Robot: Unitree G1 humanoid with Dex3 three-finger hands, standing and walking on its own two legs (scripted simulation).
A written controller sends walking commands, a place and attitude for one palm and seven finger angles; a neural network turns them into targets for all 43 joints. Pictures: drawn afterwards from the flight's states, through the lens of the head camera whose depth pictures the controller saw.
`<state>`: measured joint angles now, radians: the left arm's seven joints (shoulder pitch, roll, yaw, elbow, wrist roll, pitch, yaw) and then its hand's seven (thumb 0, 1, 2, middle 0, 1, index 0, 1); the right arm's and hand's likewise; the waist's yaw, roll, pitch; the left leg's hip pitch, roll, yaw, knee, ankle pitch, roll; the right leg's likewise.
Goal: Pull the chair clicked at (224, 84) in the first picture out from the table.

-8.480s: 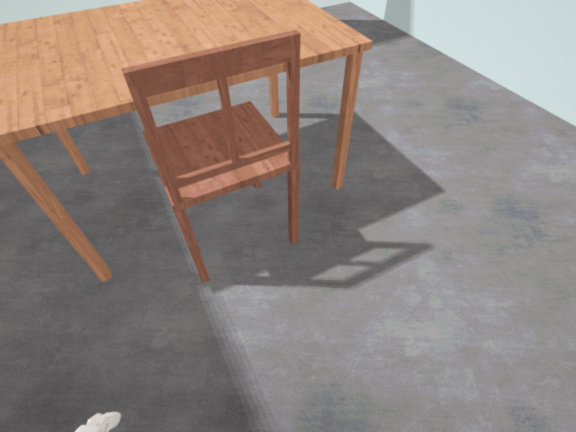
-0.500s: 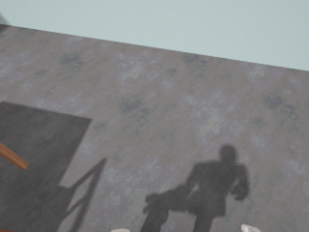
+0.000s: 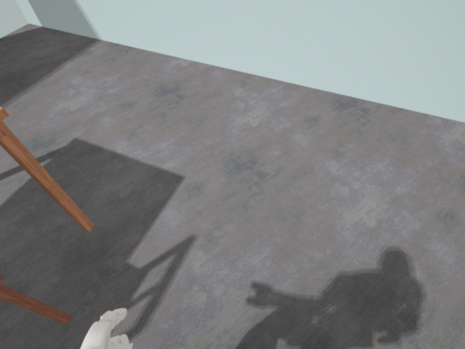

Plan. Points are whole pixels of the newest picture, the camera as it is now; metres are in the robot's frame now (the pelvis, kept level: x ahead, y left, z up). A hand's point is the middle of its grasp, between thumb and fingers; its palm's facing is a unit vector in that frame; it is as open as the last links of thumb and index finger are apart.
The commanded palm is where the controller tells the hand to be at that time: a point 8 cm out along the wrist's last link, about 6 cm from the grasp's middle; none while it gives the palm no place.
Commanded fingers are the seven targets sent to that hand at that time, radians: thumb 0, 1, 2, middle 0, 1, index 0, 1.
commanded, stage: turn to face it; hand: left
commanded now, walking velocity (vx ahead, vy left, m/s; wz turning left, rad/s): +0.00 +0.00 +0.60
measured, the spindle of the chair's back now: out of the picture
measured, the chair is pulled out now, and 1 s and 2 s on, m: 0.00 0.00 0.00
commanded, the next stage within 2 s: take the last steps up to it in 1.90 s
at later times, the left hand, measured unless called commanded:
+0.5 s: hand out of the picture -0.06 +0.22 -0.17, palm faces +0.37 -0.89 -0.26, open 7.4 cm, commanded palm none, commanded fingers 0.00 0.90 0.90 -0.20 -0.30 -0.20 -0.30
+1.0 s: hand out of the picture +0.01 +0.23 -0.13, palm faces +0.56 -0.77 -0.30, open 7.4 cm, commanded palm none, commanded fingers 0.00 0.90 0.90 -0.20 -0.30 -0.20 -0.30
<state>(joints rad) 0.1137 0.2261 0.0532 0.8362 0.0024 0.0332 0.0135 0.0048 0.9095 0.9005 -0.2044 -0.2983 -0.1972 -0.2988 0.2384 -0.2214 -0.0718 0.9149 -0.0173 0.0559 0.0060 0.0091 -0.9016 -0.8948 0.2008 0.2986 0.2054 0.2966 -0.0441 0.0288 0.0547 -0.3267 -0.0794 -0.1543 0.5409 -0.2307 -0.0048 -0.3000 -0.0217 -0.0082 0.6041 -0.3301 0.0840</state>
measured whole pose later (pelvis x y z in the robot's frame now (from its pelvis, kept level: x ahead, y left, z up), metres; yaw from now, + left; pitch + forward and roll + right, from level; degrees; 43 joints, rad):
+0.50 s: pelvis +0.00 +0.01 -0.01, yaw +19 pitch +1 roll +0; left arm 0.29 0.24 0.06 0.92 0.02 0.03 0.01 0.00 0.90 0.90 -0.21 -0.30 -0.20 -0.30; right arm 0.12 -0.27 -0.07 0.90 -0.01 0.06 0.03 0.01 -0.91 -0.90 0.19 0.30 0.20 0.30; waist 0.03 -0.02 0.09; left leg -0.28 0.03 0.09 0.59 -0.29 -0.03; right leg -0.24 -0.19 -0.30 0.66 -0.39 0.04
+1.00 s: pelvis +0.02 -0.02 +0.00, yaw +36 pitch +0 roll +0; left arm 0.12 0.22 0.04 0.83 0.01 0.01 0.02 0.00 0.91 0.90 -0.21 -0.30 -0.20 -0.30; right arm 0.23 -0.24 -0.08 0.92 -0.01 0.06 0.00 0.01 -0.90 -0.89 0.20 0.30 0.20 0.30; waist -0.04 0.06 0.06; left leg -0.35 -0.07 -0.15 0.71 -0.38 -0.02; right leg -0.29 -0.02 -0.05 0.58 -0.29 0.03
